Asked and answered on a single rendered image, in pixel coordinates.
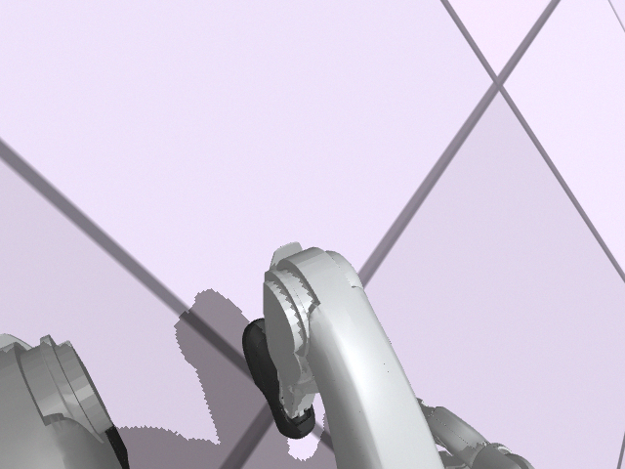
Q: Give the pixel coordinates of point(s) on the right robot hand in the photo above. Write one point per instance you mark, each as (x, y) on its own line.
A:
(449, 431)

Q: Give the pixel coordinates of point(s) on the right robot arm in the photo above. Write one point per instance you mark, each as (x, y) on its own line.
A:
(497, 456)

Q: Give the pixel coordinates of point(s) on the left robot foot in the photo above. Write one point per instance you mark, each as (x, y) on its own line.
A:
(118, 446)

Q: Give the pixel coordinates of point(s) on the right robot foot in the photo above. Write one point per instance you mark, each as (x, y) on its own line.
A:
(264, 373)

